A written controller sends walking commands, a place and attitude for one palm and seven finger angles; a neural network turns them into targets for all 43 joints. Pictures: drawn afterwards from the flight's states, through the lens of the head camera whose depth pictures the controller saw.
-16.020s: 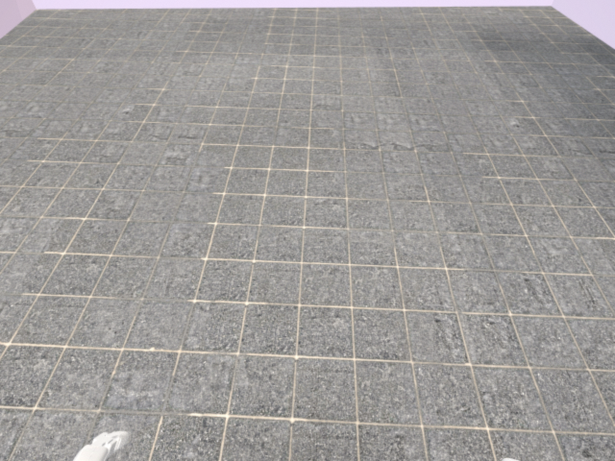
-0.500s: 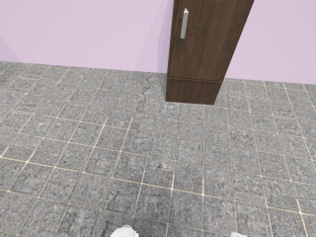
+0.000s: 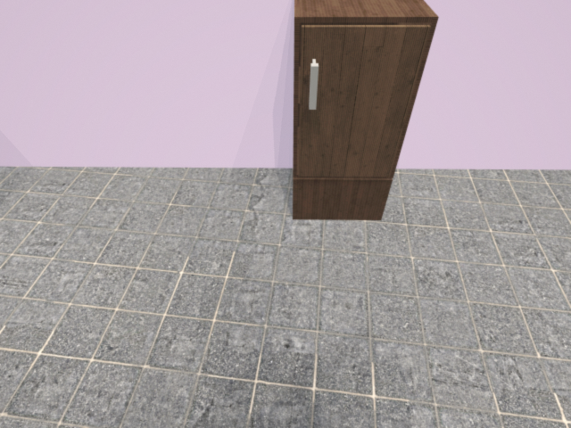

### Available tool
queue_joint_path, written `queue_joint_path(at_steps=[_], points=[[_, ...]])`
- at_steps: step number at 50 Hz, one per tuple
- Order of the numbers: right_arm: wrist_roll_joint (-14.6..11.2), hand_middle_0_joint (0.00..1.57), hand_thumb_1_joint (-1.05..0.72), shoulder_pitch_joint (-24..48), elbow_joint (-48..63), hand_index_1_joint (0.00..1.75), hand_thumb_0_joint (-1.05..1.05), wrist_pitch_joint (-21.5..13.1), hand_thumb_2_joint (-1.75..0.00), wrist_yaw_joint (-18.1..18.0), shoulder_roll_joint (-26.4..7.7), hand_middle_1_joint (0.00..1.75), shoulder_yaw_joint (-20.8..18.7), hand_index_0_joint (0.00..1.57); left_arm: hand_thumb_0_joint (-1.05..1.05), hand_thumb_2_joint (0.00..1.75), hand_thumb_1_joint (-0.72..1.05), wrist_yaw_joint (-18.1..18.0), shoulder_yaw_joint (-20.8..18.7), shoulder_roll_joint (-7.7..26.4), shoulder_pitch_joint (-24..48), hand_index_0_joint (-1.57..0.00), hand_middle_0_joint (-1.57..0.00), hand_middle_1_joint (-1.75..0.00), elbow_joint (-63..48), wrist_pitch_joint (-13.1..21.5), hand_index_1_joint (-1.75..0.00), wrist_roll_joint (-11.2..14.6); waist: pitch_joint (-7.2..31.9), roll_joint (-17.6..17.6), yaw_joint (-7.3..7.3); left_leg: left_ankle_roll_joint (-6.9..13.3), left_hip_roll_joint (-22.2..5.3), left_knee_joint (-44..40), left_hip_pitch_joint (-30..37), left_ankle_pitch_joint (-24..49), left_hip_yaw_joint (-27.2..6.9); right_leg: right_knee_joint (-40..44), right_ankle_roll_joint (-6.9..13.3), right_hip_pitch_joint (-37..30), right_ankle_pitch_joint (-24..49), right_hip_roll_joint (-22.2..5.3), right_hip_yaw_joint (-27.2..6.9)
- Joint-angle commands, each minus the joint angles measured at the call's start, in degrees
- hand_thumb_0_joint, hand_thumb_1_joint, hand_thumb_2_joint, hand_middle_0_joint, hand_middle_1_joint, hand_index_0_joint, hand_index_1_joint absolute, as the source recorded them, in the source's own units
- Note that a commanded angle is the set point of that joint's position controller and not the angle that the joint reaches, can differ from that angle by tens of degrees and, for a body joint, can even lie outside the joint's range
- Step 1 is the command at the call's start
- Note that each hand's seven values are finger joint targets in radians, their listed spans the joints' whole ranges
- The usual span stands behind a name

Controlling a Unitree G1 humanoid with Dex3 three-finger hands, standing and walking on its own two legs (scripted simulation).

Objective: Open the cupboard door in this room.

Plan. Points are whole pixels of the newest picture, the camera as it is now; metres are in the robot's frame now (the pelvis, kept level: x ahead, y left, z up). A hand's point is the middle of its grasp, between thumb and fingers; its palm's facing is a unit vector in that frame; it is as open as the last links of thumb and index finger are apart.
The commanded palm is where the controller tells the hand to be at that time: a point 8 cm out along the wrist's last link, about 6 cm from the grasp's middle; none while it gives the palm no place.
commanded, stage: stand and wait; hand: left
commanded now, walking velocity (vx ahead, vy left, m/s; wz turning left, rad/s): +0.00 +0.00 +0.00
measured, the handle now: (313, 84) +1.15 -0.03 -0.05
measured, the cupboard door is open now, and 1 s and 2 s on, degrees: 0 0 0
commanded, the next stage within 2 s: look at it before walking up in 0.64 s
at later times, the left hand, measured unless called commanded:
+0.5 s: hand out of the picture +0.00 +0.11 -0.17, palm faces +0.05 -0.98 -0.17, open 7.4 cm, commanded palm none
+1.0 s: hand out of the picture +0.00 +0.13 -0.17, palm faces +0.04 -0.98 -0.18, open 7.4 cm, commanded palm none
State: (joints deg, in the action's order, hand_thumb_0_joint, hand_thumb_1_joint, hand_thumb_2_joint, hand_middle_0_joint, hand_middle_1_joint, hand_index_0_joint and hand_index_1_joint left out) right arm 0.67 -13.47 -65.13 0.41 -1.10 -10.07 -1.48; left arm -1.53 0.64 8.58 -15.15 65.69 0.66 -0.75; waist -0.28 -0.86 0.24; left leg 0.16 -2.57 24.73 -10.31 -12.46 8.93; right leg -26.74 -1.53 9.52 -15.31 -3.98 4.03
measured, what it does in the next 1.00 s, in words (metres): stands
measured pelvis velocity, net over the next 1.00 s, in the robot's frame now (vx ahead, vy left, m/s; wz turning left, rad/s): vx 0.02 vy -0.03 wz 0.01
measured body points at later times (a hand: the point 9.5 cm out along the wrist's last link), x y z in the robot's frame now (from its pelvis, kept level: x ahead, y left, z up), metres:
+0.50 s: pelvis +0.03 -0.04 +0.00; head +0.03 -0.05 +0.45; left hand +0.00 +0.16 -0.16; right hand +0.01 -0.24 -0.17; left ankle +0.01 +0.11 -0.74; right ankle -0.01 -0.13 -0.74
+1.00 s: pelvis +0.02 -0.03 +0.00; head +0.03 -0.04 +0.45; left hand +0.00 +0.18 -0.16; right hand +0.01 -0.24 -0.16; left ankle +0.01 +0.11 -0.74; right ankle -0.01 -0.13 -0.74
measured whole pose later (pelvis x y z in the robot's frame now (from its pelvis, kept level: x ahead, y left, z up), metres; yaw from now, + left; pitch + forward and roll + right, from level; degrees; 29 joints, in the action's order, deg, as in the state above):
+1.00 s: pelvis +0.02 -0.03 +0.00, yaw +1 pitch -2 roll +0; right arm 0.7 -15.6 -66.8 -0.1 -1.9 -7.2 -0.5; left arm -2.3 0.4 7.2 -17.1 66.0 1.1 -0.4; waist -2.7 -0.3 0.1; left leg -2.9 -5.6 22.7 -8.1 -12.5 7.2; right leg -22.7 1.3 5.9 -15.3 -0.5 5.8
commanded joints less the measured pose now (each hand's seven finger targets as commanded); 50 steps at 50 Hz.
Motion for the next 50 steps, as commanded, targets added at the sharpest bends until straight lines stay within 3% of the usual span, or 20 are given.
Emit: queue_joint_path(at_steps=[1, 6, 13, 17, 30, 37, 50], points=[[-0.2, 0.2, -0.9, -4.1, 0.7, 0.3, 0.0, -1.6, -0.9, 0.1, -3.2, 0.3, 0.0, 0.2, 0.0, 0.9, 0.9, -0.6, -0.9, 5.5, -3.4, -0.2, -0.2, -0.3, -1.0, 1.1, -0.3, 0.3, -4.4, 4.8, 0.07, 0.0, -5.3, -6.8, 1.5, 4.7, -6.3, 8.6, 1.5, 4.2, 7.2, -4.2, -4.7], [-0.2, 0.2, -0.9, -5.4, -0.3, 0.3, 0.0, -1.9, -0.9, -0.2, -2.5, 0.3, 0.3, 0.2, 0.0, 0.9, 0.9, -0.9, -1.0, 5.3, -5.2, -0.2, -0.2, -0.3, -0.7, 1.4, -0.3, 0.5, -1.3, 1.9, -0.36, -0.2, -5.5, -6.1, 2.8, 8.6, -5.6, 8.1, 2.0, 0.1, 14.2, -4.4, -4.3], [-0.3, 0.2, -0.9, -7.3, -1.5, 0.3, 0.0, -1.7, -0.9, -0.7, -1.4, 0.3, 0.4, 0.2, 0.0, 0.9, 0.9, -1.2, -1.1, 4.5, -6.4, -0.2, -0.2, -0.3, -0.2, 1.4, -0.3, 0.6, -1.1, 1.6, -0.27, -0.6, -5.6, -5.1, 3.3, 9.7, -5.0, 7.9, 2.5, -1.0, 18.3, -4.2, -3.9], [-0.3, 0.2, -0.9, -7.5, -1.7, 0.3, 0.0, -1.4, -0.9, -0.9, -0.8, 0.3, 0.4, 0.2, 0.0, 0.9, 0.9, -1.4, -1.1, 3.9, -7.0, -0.2, -0.2, -0.3, 0.1, 1.3, -0.3, 0.5, -2.8, 2.1, -0.28, -0.7, -5.7, -4.7, 3.1, 9.1, -4.7, 8.1, 2.6, 0.0, 19.0, -4.2, -4.0], [-0.2, 0.2, -0.9, -6.4, -1.1, 0.3, 0.0, -0.9, -0.9, -1.0, -0.8, 0.3, 0.1, 0.2, 0.0, 0.9, 0.9, -1.5, -1.2, 3.2, -7.7, -0.2, -0.2, -0.3, 0.0, 1.2, -0.3, 0.2, -5.6, 1.8, -0.02, -1.0, -5.6, -3.9, 3.4, 7.5, -4.5, 9.2, 2.7, 2.2, 16.6, -3.8, -4.3], [-0.1, 0.2, -0.9, -6.1, -0.7, 0.3, 0.0, -1.2, -0.9, -1.1, -1.6, 0.3, 0.1, 0.2, 0.0, 0.9, 0.9, -1.3, -1.3, 3.9, -7.4, -0.2, -0.2, -0.3, -0.2, 1.3, -0.3, 0.2, -4.0, 1.2, -0.02, -0.9, -5.7, -3.9, 3.6, 8.7, -4.6, 8.9, 2.8, 0.4, 18.1, -3.8, -4.0], [-0.2, 0.2, -0.9, -6.1, -0.4, 0.3, 0.0, -1.4, -0.9, -0.9, -2.2, 0.3, 0.0, 0.2, 0.0, 0.9, 0.9, -1.2, -1.5, 4.4, -6.4, -0.2, -0.2, -0.3, -0.8, 1.1, -0.3, 0.2, -4.3, 1.3, -0.16, -0.6, -5.7, -4.9, 3.0, 7.2, -5.1, 9.4, 2.7, 0.7, 12.8, -3.5, -3.8]])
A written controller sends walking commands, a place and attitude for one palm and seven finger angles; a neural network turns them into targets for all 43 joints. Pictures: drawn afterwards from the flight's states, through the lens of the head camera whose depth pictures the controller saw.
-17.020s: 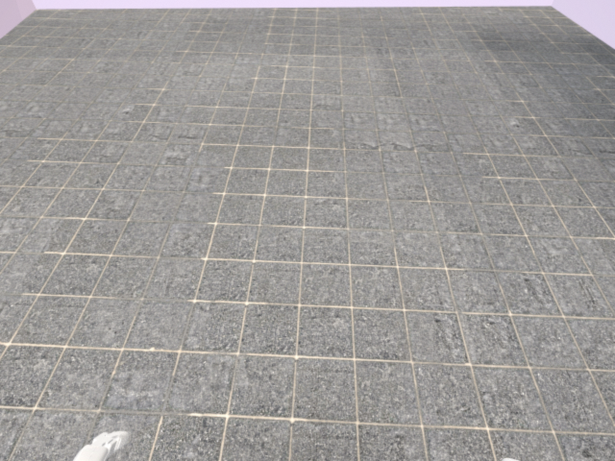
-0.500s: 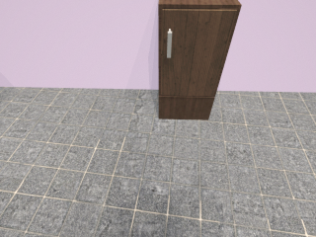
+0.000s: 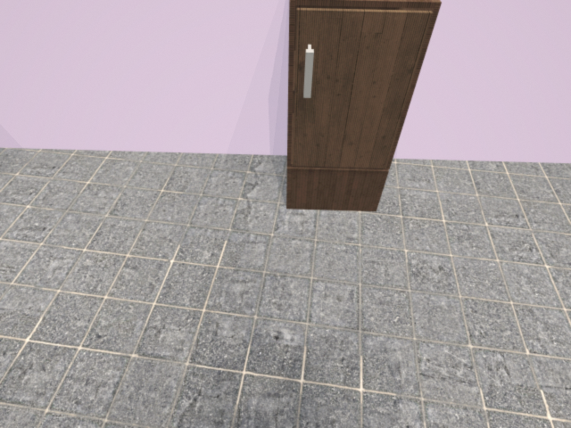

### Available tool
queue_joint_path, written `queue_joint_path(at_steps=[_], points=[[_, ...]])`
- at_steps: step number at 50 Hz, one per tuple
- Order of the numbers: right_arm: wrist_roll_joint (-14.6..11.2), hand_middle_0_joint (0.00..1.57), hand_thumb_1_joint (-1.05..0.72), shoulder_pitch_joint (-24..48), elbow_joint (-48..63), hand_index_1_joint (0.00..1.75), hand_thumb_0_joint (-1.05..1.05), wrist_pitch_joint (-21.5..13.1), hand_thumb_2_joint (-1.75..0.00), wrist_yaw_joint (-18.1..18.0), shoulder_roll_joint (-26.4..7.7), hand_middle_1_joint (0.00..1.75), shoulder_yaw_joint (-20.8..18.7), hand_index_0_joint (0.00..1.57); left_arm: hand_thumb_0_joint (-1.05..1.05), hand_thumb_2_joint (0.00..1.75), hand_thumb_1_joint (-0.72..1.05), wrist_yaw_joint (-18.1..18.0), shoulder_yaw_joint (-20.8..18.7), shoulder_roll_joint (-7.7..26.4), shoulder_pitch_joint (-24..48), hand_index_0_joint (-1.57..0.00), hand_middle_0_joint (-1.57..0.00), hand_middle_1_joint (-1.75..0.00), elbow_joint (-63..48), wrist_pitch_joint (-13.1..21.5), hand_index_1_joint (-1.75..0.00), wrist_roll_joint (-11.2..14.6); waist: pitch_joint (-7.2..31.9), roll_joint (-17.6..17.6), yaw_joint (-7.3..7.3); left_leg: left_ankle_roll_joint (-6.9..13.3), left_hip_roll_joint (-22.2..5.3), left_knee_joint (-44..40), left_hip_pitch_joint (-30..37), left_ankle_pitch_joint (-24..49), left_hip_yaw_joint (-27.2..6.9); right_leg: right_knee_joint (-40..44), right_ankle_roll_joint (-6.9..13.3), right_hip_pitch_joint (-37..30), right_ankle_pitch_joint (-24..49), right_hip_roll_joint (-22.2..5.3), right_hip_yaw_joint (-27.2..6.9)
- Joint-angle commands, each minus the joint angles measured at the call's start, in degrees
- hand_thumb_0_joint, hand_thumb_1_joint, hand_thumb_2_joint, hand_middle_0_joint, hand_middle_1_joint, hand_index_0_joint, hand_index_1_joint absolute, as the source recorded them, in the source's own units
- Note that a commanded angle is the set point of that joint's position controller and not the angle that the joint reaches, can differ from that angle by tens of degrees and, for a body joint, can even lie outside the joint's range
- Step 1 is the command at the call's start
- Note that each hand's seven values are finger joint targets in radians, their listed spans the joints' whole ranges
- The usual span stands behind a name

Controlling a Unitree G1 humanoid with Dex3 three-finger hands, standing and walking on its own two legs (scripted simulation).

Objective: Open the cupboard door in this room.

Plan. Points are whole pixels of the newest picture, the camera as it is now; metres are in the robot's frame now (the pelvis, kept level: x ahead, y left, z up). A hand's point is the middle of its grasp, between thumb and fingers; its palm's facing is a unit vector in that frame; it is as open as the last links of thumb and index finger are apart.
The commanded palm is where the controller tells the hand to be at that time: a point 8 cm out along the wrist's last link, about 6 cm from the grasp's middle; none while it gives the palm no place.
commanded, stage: look at it before walking up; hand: left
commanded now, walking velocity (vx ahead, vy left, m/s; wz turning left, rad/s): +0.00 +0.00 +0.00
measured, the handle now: (308, 71) +1.13 -0.01 -0.06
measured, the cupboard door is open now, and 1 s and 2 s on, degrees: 0 0 0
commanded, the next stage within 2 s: walk to a spot facing it in 0.22 s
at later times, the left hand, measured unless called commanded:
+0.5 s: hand out of the picture +0.00 +0.20 -0.18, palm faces -0.02 -0.98 -0.18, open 7.4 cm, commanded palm none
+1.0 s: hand out of the picture +0.05 +0.16 -0.16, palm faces -0.23 -0.95 -0.22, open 7.4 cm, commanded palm none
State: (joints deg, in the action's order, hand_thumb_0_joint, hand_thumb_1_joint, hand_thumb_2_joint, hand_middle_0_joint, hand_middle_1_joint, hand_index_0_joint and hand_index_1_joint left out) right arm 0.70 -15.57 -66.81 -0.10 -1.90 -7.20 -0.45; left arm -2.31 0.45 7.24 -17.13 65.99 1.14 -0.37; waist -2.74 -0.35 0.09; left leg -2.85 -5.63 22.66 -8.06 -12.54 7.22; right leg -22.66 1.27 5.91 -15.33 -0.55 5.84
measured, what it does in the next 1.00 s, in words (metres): lifts its left foot, turning right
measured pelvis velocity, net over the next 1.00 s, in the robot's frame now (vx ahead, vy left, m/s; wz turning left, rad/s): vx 0.02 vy -0.02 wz -0.33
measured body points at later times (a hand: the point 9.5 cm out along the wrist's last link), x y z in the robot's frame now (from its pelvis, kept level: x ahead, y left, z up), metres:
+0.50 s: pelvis -0.01 +0.02 +0.00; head +0.02 +0.03 +0.44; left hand +0.00 +0.25 -0.17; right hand -0.01 -0.20 -0.16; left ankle -0.01 +0.15 -0.74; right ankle -0.03 -0.10 -0.74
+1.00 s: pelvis +0.02 -0.02 +0.00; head +0.06 -0.05 +0.45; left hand +0.06 +0.21 -0.14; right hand +0.08 -0.30 -0.14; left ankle +0.08 +0.13 -0.66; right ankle -0.04 -0.09 -0.74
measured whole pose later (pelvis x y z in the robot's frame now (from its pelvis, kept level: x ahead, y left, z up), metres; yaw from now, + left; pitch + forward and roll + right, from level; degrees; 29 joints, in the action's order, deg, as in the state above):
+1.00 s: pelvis +0.02 -0.02 +0.00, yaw -19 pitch +1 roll +1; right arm 1.9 -3.5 -53.4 1.1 0.8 -13.3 -3.9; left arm 0.4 -2.1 9.0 -21.0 58.0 1.9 -1.0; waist -4.6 -1.0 -3.1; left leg -4.7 -5.9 62.7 -32.3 -15.8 2.0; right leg -23.6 3.6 9.6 -15.4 2.5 -1.2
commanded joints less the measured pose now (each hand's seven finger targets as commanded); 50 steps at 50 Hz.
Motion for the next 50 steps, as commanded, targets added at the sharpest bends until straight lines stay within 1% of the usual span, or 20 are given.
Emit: queue_joint_path(at_steps=[1, 16, 18, 22, 24, 26, 28, 30, 32, 34, 35, 36, 37, 38, 39, 40, 42, 43, 45, 50], points=[[-0.2, 0.2, -0.9, -3.7, 1.3, 0.3, 0.0, -0.9, -0.9, -0.1, -5.2, 0.3, -1.0, 0.2, 0.0, 0.9, 0.9, -0.4, -1.2, 5.8, -4.3, -0.2, -0.2, -0.3, -1.1, 0.6, -0.3, -0.1, -2.3, 1.0, -0.13, 2.5, -2.7, -3.0, 0.8, 7.0, -3.5, 5.3, -0.2, 4.7, 12.4, -6.8, -5.7], [-0.3, 0.2, -0.9, -3.0, 1.8, 0.3, 0.0, -1.6, -0.9, -0.1, -7.1, 0.3, -1.5, 0.2, 0.0, 0.9, 0.9, -0.2, -1.6, 7.5, -3.0, -0.2, -0.2, -0.3, -1.9, 0.7, -0.3, -0.3, -1.2, 0.3, -0.21, 3.3, -2.9, -3.3, 1.0, 9.0, -4.2, 4.6, -0.5, 3.7, 12.6, -7.1, -5.3], [-0.2, 0.2, -0.9, -3.0, 1.7, 0.3, 0.0, -1.1, -0.9, -0.3, -5.7, 0.3, -1.6, 0.2, 0.0, 0.9, 0.9, -0.2, -1.7, 6.3, -2.8, -0.2, -0.2, -0.3, -1.9, -0.1, -0.3, -0.3, -2.4, -0.5, -0.11, 2.9, -3.2, -1.9, 1.0, 8.3, -2.9, 3.5, -0.6, 5.9, 13.6, -6.8, -6.2], [0.0, 0.2, -0.9, -2.0, 3.6, 0.3, 0.0, 0.2, -0.9, -0.6, -7.7, 0.3, -3.1, 0.2, 0.0, 0.9, 0.9, 0.4, -3.3, 8.3, -0.6, -0.2, -0.2, -0.3, -4.1, -1.5, -0.3, -0.6, -2.8, -0.1, 0.31, 3.1, -4.9, 1.5, 0.6, 5.4, -1.5, -0.9, 0.0, 10.8, 13.7, -6.0, -7.8], [0.0, 0.2, -0.9, -0.8, 5.2, 0.3, 0.0, 0.6, -0.9, -0.6, -9.2, 0.3, -3.9, 0.2, 0.0, 0.9, 0.9, 0.8, -4.0, 8.6, 0.2, -0.2, -0.2, -0.3, -5.6, -2.2, -0.3, -0.8, -2.0, -1.3, 0.33, 3.9, -6.6, 1.6, 0.5, 2.7, -2.5, -3.8, -0.1, 13.4, 11.3, -4.9, -7.9], [0.2, 0.2, -0.9, -0.1, 6.7, 0.3, 0.0, 0.6, -0.9, -0.7, -10.9, 0.3, -4.7, 0.2, 0.0, 0.9, 0.9, 1.2, -4.6, 8.5, 1.2, -0.2, -0.2, -0.3, -7.4, -2.7, -0.3, -1.0, -1.3, -4.4, 0.4, 5.8, -10.2, -0.7, 0.3, -0.5, -5.2, -10.0, -0.5, 16.4, 7.6, -2.7, -6.8], [0.4, 0.2, -0.9, 0.9, 8.0, 0.3, 0.0, 0.3, -0.9, -0.7, -13.1, 0.3, -5.6, 0.2, 0.0, 0.9, 0.9, 1.8, -4.9, 7.3, 1.7, -0.2, -0.2, -0.3, -9.1, -3.4, -0.3, -1.1, 0.0, -10.8, 0.45, 10.2, -17.4, -5.4, -0.5, 0.2, -9.0, -24.6, -1.5, 19.0, -7.3, -1.2, -3.0], [0.6, 0.2, -0.9, 2.4, 9.2, 0.3, 0.0, 0.1, -0.9, -0.4, -13.1, 0.3, -5.9, 0.2, 0.0, 0.9, 0.9, 2.0, -5.4, 7.0, 2.6, -0.2, -0.2, -0.3, -10.8, -3.8, -0.3, -1.3, 0.8, -11.5, 0.49, 12.9, -20.3, -6.0, -1.0, 4.6, -8.6, -32.7, -1.7, 20.9, -14.9, -2.7, -3.7], [1.1, 0.2, -0.9, 5.4, 10.6, 0.3, 0.0, 0.0, -0.9, -0.2, -13.5, 0.3, -6.0, 0.2, 0.0, 0.9, 0.9, 2.5, -5.6, 6.3, 2.0, -0.2, -0.2, -0.3, -11.8, -3.5, -0.3, -1.2, 2.1, -10.8, -0.77, 11.4, -19.3, -2.6, -1.9, 7.2, -4.3, -28.3, -1.7, 18.1, -14.0, -4.1, -3.5], [1.2, 0.2, -0.9, 7.6, 11.7, 0.3, 0.0, 0.3, -0.9, 0.2, -13.7, 0.3, -6.0, 0.2, 0.0, 0.9, 0.9, 3.0, -5.7, 6.4, -2.5, -0.2, -0.2, -0.3, -10.8, -2.9, -0.3, -1.2, 5.0, -7.0, -2.94, 7.9, -16.8, 2.8, -4.8, -2.3, -0.7, -18.1, -2.1, 9.6, -7.8, -2.6, -0.5], [1.0, 0.2, -0.9, 9.3, 12.4, 0.3, 0.0, 0.6, -0.9, 0.4, -13.5, 0.3, -5.9, 0.2, 0.0, 0.9, 0.9, 3.0, -5.9, 7.1, -6.5, -0.2, -0.2, -0.3, -9.6, -2.7, -0.3, -1.3, 5.5, -3.1, -5.22, 5.7, -14.8, 9.0, -9.7, -10.2, 1.5, -10.7, -2.1, 2.8, -2.7, -1.4, 0.7], [0.5, 0.2, -0.9, 9.9, 13.5, 0.3, 0.0, 1.0, -0.9, 0.7, -10.8, 0.3, -5.4, 0.2, 0.0, 0.9, 0.9, 2.7, -6.4, 10.9, -9.8, -0.2, -0.2, -0.3, -8.6, -2.1, -0.3, -1.7, 4.3, 10.3, -7.24, 2.0, -8.3, 22.3, -16.8, -19.0, 6.5, 0.0, -0.8, -1.1, -5.0, -6.2, -7.9], [0.6, 0.2, -0.9, 12.2, 17.0, 0.3, 0.0, 1.0, -0.9, 1.2, -6.7, 0.3, -4.1, 0.2, 0.0, 0.9, 0.9, 1.9, -6.8, 16.7, -10.5, -0.2, -0.2, -0.3, -8.7, -1.2, -0.3, -1.7, 0.0, 27.4, -8.03, -1.2, 0.2, 38.6, -32.8, -28.2, 4.3, 9.5, 4.4, -2.2, -3.8, -18.5, -32.9], [0.6, 0.2, -0.9, 15.1, 18.8, 0.3, 0.0, 1.2, -0.9, 1.4, -9.2, 0.3, -4.0, 0.2, 0.0, 0.9, 0.9, 1.1, -6.6, 16.6, -10.7, -0.2, -0.2, -0.3, -9.5, -1.2, -0.3, -0.6, -2.0, 19.6, -7.79, -0.5, -0.5, 42.9, -33.4, -24.2, -3.5, 13.4, 8.3, 1.5, -6.3, -22.0, -38.4], [0.6, 0.2, -0.9, 16.4, 18.9, 0.3, 0.0, 1.3, -0.9, 1.9, -9.7, 0.3, -4.4, 0.2, 0.0, 0.9, 0.9, 0.7, -6.8, 15.5, -8.2, -0.2, -0.2, -0.3, -10.3, -0.9, -0.3, -0.8, -4.7, 14.4, -6.36, -0.1, -1.7, 45.0, -34.0, -18.6, -4.9, 14.0, 8.6, 3.1, -10.5, -20.2, -36.7], [0.7, 0.2, -0.9, 16.5, 18.5, 0.3, 0.0, 1.0, -0.9, 2.1, -9.6, 0.3, -4.5, 0.2, 0.0, 0.9, 0.9, 0.8, -6.7, 15.0, -6.0, -0.2, -0.2, -0.3, -10.7, -0.4, -0.3, -0.8, -4.9, 12.4, -5.2, 0.0, -2.0, 46.4, -35.0, -14.4, -6.2, 12.4, 8.3, 2.6, -9.8, -18.7, -35.9], [1.1, 0.2, -0.9, 13.6, 17.0, 0.3, 0.0, 0.4, -0.9, 2.5, -10.6, 0.3, -4.8, 0.2, 0.0, 0.9, 0.9, 1.4, -5.9, 13.2, -3.4, -0.2, -0.2, -0.3, -11.6, 0.7, -0.3, -0.7, -2.5, 6.6, -2.81, -0.5, -2.3, 44.6, -31.6, -7.4, -6.8, 9.9, 7.7, 2.0, -4.3, -15.2, -28.6], [1.1, 0.2, -0.9, 13.0, 16.7, 0.3, 0.0, 0.3, -0.9, 2.7, -10.3, 0.3, -4.7, 0.2, 0.0, 0.9, 0.9, 1.6, -5.8, 13.2, -4.0, -0.2, -0.2, -0.3, -11.7, 1.1, -0.3, -0.6, -0.6, 4.9, -2.68, -0.8, -1.7, 43.5, -29.9, -5.4, -6.2, 9.0, 7.2, 1.1, -0.4, -13.5, -26.2], [1.1, 0.2, -0.9, 11.6, 16.3, 0.3, 0.0, 0.1, -0.9, 2.9, -9.6, 0.3, -4.6, 0.2, 0.0, 0.9, 0.9, 1.8, -5.9, 13.8, -5.5, -0.2, -0.2, -0.3, -11.3, 1.8, -0.3, -0.6, 2.4, 4.0, -2.46, -1.3, -1.0, 42.1, -29.9, -2.9, -5.8, 7.7, 6.8, -2.9, 6.4, -11.8, -23.3], [0.8, 0.2, -0.9, 16.0, 18.8, 0.3, 0.0, -0.5, -0.9, 2.7, -9.5, 0.3, -4.0, 0.2, 0.0, 0.9, 0.9, 1.8, -5.6, 13.2, -8.8, -0.2, -0.2, -0.3, -10.3, 2.5, -0.3, -0.9, 1.1, 6.3, -3.63, -2.2, -0.7, 37.4, -32.9, -2.4, -6.1, 7.4, 8.6, -6.6, 15.1, -11.9, -23.5]])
